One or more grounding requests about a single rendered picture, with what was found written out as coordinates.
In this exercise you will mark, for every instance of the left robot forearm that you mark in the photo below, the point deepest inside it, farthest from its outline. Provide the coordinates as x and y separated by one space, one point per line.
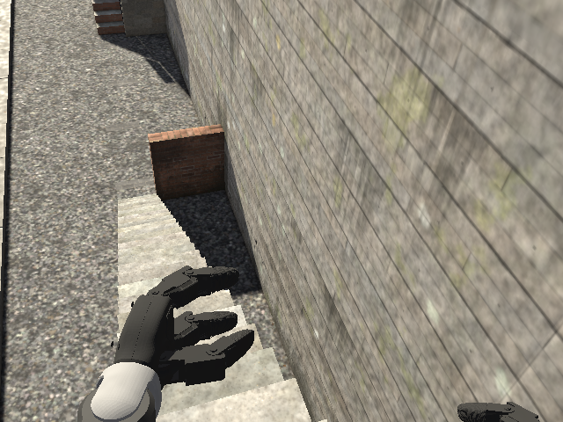
125 392

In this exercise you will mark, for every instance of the robot right hand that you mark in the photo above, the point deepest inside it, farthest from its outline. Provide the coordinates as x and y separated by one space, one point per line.
489 412

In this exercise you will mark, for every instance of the robot left hand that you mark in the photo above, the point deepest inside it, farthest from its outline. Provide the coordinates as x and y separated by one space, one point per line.
152 337

